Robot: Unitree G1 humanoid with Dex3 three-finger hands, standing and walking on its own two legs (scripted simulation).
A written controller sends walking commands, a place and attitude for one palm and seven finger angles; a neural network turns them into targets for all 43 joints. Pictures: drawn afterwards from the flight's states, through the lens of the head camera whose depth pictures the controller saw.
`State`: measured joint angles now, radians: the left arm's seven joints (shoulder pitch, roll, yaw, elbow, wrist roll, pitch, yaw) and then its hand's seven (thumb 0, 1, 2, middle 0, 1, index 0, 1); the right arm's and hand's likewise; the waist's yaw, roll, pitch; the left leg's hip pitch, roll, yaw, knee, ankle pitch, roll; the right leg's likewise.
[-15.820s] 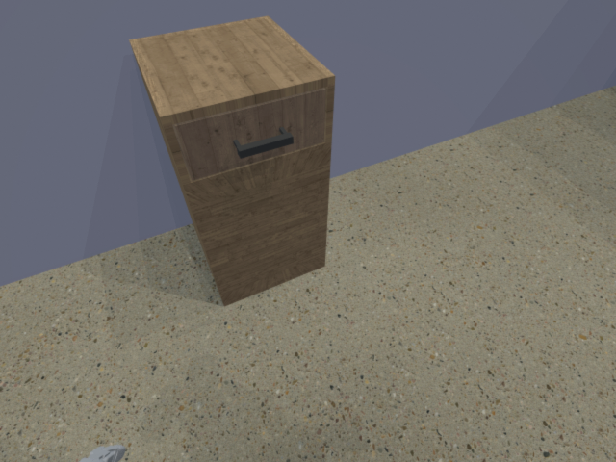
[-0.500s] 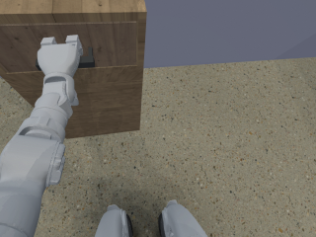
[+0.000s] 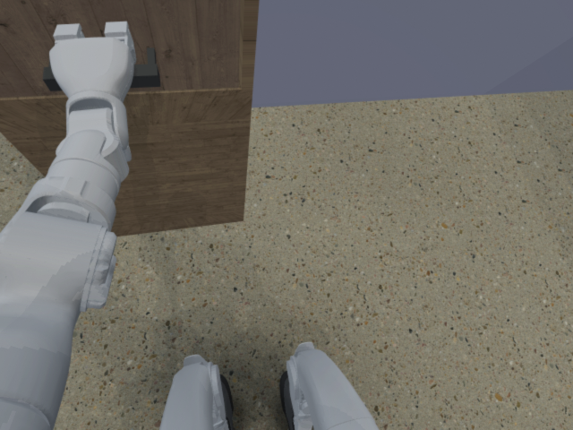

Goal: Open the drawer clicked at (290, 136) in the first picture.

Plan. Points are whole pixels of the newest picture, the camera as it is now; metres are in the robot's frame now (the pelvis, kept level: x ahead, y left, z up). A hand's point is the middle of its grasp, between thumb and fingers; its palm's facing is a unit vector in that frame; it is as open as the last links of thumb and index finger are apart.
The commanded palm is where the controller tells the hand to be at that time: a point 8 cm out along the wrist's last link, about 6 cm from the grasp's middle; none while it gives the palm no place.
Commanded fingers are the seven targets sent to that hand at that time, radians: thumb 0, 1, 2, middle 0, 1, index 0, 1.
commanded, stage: lower the fingers behind the handle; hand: left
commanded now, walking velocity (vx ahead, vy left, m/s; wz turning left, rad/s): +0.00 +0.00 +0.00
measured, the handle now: (104, 66) +0.62 +0.17 +0.04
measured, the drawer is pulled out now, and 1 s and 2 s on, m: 0.00 0.00 0.00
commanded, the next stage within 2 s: lift the fingers back up to retry in 0.22 s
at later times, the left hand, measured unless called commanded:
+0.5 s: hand (104, 97) +0.57 +0.17 +0.03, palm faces -0.03 -0.02 -1.00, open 13.7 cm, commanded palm +0.57 +0.15 +0.09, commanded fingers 0.00 -0.50 0.30 -0.30 -1.20 -0.30 -1.20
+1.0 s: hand (84, 69) +0.58 +0.17 +0.08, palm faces -0.06 -0.07 -1.00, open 13.4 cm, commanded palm +0.56 +0.16 +0.15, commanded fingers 0.00 -0.50 0.30 -0.30 -1.20 -0.30 -1.20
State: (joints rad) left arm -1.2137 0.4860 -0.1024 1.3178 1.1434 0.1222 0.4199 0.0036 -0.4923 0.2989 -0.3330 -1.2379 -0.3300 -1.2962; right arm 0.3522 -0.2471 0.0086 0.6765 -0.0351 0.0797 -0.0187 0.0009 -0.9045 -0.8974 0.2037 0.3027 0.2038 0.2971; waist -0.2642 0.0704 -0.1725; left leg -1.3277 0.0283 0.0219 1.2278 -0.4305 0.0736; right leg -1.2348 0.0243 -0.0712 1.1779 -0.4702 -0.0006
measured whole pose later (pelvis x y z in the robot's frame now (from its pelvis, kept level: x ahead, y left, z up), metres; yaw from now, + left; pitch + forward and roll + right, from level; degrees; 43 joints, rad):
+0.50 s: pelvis -0.01 +0.00 +0.00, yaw -1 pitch +30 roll -5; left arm -1.19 0.56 -0.08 1.25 1.12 0.09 0.31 0.00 -0.49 0.30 -0.32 -1.22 -0.33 -1.24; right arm 0.38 -0.25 0.02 0.67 -0.01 0.05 -0.04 0.00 -0.90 -0.90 0.20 0.30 0.20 0.30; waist -0.27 0.08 -0.15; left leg -1.33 0.04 0.03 1.21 -0.41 0.07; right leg -1.24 0.04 -0.06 1.16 -0.44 0.00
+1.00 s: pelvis +0.06 +0.00 +0.07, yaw +1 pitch +23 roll -4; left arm -0.94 0.43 -0.09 1.14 1.06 0.04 0.35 0.00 -0.49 0.30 -0.34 -1.21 -0.40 -1.21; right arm 0.40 -0.25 -0.05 0.72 -0.03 0.11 -0.01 0.00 -0.90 -0.90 0.20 0.30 0.20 0.30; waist -0.18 0.07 -0.15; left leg -0.90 0.03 0.03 0.89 -0.40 0.06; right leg -0.80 0.04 -0.05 0.80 -0.41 -0.01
